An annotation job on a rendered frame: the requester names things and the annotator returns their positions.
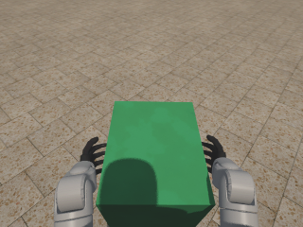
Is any robot right hand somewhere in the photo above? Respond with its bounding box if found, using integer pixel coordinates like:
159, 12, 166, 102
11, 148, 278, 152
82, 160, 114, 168
202, 135, 226, 173

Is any robot right forearm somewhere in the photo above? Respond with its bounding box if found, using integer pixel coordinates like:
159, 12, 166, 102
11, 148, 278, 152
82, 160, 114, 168
211, 157, 259, 227

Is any carton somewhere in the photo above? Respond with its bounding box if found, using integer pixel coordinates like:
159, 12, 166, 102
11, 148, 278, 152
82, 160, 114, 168
96, 101, 216, 227

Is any robot left hand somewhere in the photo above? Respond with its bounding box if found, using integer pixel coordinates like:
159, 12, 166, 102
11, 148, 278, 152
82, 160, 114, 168
80, 137, 107, 175

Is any robot left forearm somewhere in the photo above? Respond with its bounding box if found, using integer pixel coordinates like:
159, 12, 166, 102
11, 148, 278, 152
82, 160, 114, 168
53, 161, 98, 227

